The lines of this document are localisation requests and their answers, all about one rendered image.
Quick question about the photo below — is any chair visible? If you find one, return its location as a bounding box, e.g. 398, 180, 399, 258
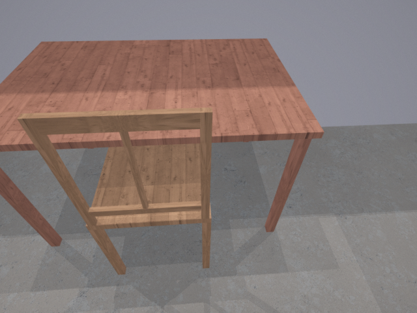
17, 108, 212, 275

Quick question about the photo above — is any table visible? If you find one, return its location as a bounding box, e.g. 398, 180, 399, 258
0, 38, 324, 246

